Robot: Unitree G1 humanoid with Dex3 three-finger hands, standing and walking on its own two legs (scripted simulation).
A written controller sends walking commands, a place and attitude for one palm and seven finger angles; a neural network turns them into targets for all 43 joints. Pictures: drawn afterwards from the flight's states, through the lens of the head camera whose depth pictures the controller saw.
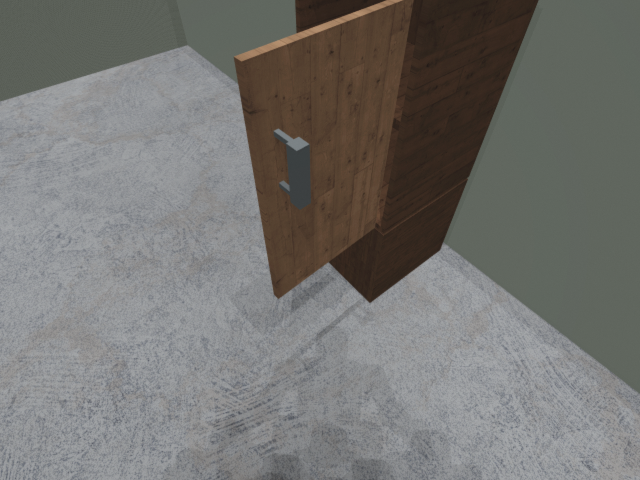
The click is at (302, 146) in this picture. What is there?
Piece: cupboard door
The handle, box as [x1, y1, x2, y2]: [273, 129, 310, 209]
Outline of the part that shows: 276,129 273,131 274,136 286,145 289,184 288,185 284,181 279,182 279,186 290,195 291,202 300,209 310,202 309,144 299,137 293,139 279,129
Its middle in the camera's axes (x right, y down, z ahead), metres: -0.05 -0.12 +0.64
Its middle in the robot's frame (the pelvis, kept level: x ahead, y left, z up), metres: +0.57 +0.08 +0.05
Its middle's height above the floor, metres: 0.84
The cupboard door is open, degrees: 93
